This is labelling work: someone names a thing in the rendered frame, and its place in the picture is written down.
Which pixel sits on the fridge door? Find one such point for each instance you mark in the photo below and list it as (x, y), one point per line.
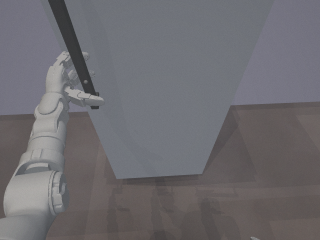
(168, 71)

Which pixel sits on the left robot upper arm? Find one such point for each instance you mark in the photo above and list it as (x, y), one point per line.
(32, 203)

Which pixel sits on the robot left hand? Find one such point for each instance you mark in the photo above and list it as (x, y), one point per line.
(59, 81)

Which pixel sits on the handle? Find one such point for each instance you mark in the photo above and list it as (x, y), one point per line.
(66, 28)

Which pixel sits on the robot left forearm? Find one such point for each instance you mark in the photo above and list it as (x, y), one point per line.
(45, 150)

